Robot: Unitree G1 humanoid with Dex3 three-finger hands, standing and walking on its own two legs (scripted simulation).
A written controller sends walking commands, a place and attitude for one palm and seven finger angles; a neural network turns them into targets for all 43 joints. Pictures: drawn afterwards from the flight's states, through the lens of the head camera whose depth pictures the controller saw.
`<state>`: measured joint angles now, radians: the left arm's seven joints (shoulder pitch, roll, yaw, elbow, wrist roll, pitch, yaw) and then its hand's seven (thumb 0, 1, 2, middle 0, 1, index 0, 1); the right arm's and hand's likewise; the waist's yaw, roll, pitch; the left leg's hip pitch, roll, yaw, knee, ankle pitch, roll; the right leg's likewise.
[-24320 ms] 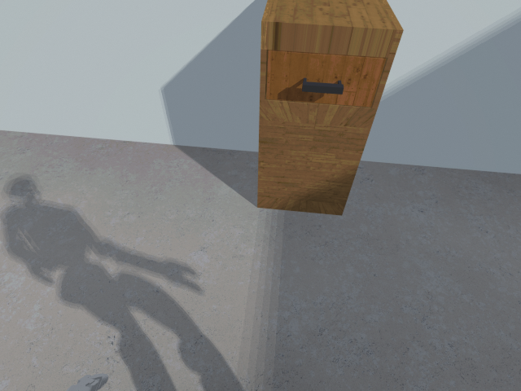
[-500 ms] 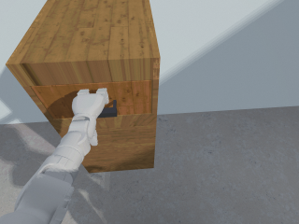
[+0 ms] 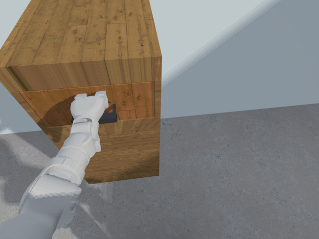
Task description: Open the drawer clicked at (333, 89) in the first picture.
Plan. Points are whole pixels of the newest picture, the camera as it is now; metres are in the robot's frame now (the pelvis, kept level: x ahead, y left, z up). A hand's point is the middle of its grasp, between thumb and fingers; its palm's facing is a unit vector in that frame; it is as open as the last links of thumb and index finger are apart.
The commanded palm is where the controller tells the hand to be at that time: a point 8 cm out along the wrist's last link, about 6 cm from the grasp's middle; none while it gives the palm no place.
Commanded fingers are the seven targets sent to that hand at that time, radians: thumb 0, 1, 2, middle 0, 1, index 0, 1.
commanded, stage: lower the fingers behind the handle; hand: left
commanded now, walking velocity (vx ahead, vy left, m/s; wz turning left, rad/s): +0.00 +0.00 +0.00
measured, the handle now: (95, 113) +0.51 +0.19 -0.03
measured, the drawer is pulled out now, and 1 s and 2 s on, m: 0.00 0.00 0.00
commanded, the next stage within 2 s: close the thumb around the handle in 1.34 s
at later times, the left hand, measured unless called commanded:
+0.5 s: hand (103, 121) +0.46 +0.15 -0.01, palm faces -0.07 -0.07 -1.00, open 13.8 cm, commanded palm +0.43 +0.17 +0.04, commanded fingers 0.00 -0.50 0.30 -0.30 -1.20 -0.30 -1.20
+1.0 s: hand (100, 131) +0.45 +0.17 -0.05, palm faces -0.04 -0.05 -1.00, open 13.8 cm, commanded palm +0.43 +0.18 +0.01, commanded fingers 0.00 -0.50 0.30 -0.30 -1.20 -0.30 -1.20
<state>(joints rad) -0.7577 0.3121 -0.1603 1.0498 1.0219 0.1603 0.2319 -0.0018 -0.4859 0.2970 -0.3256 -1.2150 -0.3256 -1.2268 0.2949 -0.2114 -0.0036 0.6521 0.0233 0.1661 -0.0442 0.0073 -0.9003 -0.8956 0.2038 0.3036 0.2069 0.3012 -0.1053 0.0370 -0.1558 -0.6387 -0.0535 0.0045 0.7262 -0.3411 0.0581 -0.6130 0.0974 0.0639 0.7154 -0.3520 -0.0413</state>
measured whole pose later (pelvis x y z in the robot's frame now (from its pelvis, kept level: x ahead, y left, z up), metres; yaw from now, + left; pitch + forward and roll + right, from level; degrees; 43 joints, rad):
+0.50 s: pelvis +0.00 +0.01 -0.02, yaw +0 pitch +19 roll -1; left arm -0.77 0.25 -0.15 1.08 1.06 0.13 0.39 0.00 -0.49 0.30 -0.31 -1.20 -0.32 -1.20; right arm 0.30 -0.20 -0.03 0.70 0.00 0.13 -0.01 0.01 -0.90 -0.90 0.20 0.30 0.21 0.30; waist -0.11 0.06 -0.20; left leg -0.78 -0.05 0.01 0.85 -0.40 0.07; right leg -0.75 0.10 0.05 0.82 -0.40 -0.03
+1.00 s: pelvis +0.00 +0.01 -0.03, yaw +1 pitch +22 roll -2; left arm -0.74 0.27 -0.16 1.08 1.10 0.07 0.48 0.00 -0.49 0.30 -0.30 -1.20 -0.32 -1.20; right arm 0.29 -0.23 -0.06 0.73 -0.02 0.09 0.00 0.01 -0.90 -0.90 0.20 0.30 0.20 0.30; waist -0.10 0.04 -0.22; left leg -0.89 -0.05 -0.01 0.95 -0.44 0.06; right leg -0.85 0.10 0.02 0.91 -0.44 -0.04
